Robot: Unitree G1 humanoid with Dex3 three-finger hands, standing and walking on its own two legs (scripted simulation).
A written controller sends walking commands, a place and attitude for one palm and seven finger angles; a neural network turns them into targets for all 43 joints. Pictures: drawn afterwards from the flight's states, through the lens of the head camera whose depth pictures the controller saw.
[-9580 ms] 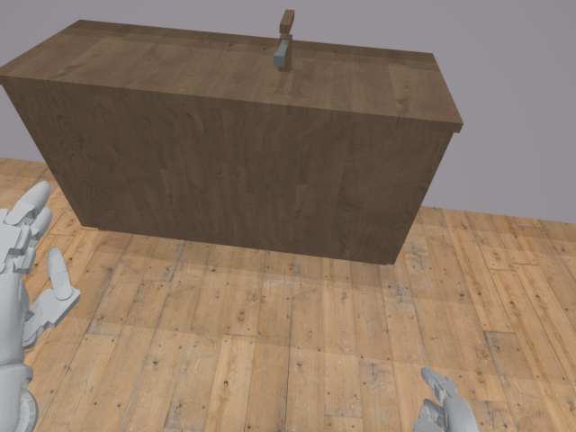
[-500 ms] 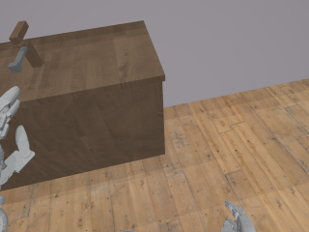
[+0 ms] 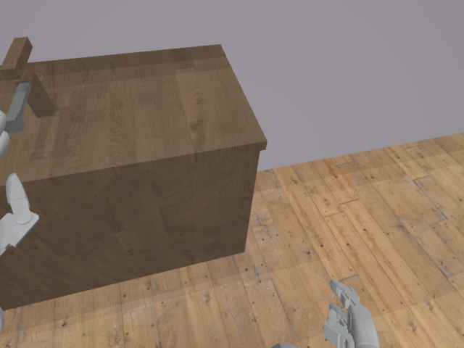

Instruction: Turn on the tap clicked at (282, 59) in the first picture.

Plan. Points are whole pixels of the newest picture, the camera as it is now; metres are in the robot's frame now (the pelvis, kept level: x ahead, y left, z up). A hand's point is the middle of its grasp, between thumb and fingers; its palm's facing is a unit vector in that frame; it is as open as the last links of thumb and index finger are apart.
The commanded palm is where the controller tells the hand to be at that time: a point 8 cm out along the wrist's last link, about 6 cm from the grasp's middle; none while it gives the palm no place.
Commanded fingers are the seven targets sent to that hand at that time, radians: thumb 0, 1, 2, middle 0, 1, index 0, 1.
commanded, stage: come to a stop and stand still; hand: left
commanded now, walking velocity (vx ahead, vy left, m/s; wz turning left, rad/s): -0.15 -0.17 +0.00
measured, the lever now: (12, 122) +0.48 +0.46 +0.09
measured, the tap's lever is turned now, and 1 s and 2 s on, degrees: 0 0 0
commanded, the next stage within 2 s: look again from close up in 1.12 s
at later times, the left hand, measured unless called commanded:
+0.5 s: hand (17, 220) +0.22 +0.26 +0.19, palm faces +0.38 -0.79 -0.48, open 7.4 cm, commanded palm +0.16 +0.29 +0.19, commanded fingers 0.00 0.90 0.90 -0.20 -0.30 -0.20 -0.30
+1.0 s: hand out of the picture +0.16 +0.33 +0.20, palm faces +0.44 -0.83 -0.33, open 7.4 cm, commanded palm +0.11 +0.35 +0.19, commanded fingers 0.00 0.90 0.90 -0.20 -0.30 -0.20 -0.30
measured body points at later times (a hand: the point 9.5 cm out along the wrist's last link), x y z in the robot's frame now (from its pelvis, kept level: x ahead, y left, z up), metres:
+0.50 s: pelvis +0.00 +0.01 +0.00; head +0.01 +0.03 +0.45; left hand +0.19 +0.30 +0.21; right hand +0.17 -0.23 -0.06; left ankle +0.02 +0.13 -0.73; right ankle +0.03 -0.07 -0.73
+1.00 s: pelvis -0.06 +0.08 +0.01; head -0.05 +0.10 +0.46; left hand +0.13 +0.37 +0.21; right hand +0.12 -0.12 -0.06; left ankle +0.02 +0.13 -0.73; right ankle -0.04 -0.05 -0.73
